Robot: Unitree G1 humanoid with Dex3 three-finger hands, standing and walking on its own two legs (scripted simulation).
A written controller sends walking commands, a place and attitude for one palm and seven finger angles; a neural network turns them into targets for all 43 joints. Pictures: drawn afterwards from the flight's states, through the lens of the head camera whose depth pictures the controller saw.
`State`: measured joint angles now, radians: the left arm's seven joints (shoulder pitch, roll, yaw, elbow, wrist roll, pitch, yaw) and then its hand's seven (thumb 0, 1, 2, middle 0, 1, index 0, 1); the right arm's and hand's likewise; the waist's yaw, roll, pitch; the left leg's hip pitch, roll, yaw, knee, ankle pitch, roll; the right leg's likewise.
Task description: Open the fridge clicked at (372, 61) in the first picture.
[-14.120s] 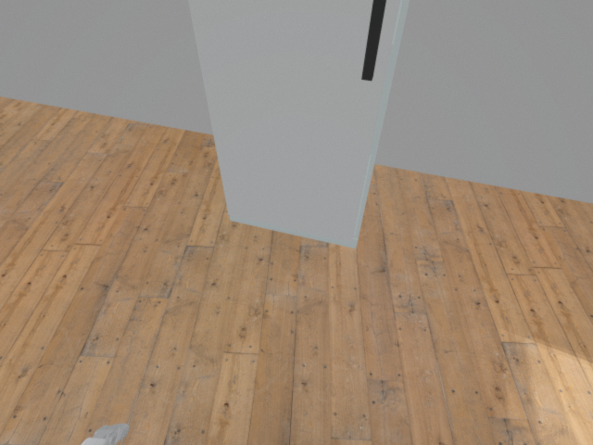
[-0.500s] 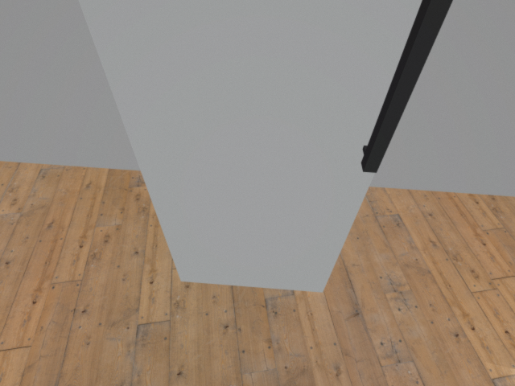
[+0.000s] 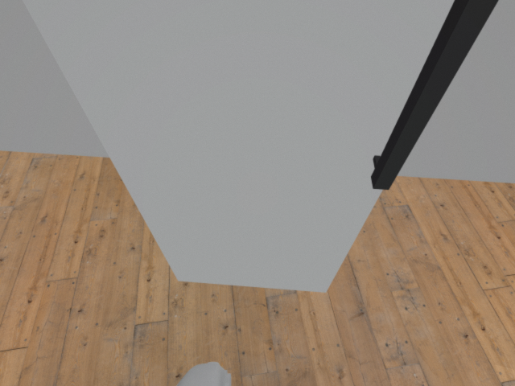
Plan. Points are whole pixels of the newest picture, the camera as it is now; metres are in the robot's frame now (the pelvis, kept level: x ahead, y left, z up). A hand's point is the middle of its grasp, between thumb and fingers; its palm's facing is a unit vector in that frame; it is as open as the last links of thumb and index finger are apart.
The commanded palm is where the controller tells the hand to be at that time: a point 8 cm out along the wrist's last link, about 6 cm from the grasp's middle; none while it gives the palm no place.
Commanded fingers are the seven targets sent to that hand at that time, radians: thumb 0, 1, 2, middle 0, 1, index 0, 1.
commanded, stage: come to a stop and stand still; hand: right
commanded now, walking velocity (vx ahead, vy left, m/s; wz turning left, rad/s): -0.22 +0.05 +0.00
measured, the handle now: (415, 96) +0.47 -0.17 +0.21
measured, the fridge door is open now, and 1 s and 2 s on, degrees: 0 0 0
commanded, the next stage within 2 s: none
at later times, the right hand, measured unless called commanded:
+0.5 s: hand out of the picture +0.05 -0.20 -0.18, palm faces +0.07 +0.97 -0.23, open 7.3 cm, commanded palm none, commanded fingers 0.00 -0.90 -0.90 0.20 0.30 0.20 0.30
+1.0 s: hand out of the picture -0.02 -0.23 -0.17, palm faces +0.01 +0.97 -0.23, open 7.4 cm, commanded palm none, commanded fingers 0.00 -0.90 -0.90 0.20 0.30 0.20 0.30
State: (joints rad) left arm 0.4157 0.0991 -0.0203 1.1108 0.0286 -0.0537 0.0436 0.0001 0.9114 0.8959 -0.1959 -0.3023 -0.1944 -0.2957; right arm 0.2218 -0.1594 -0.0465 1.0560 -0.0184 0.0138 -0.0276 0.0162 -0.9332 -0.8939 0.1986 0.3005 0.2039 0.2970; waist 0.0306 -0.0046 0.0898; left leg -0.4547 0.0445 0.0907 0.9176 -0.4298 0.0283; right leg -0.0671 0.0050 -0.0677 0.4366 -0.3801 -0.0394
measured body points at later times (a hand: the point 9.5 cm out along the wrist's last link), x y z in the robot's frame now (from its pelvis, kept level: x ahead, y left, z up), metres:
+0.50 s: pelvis -0.01 -0.01 -0.02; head -0.01 -0.01 +0.43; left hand +0.10 +0.24 -0.15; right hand +0.05 -0.25 -0.16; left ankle +0.07 +0.11 -0.73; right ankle +0.01 -0.11 -0.74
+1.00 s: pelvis -0.05 -0.05 +0.00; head -0.05 -0.03 +0.45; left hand -0.08 +0.19 -0.17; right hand -0.02 -0.28 -0.15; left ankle +0.01 +0.07 -0.73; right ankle +0.00 -0.11 -0.74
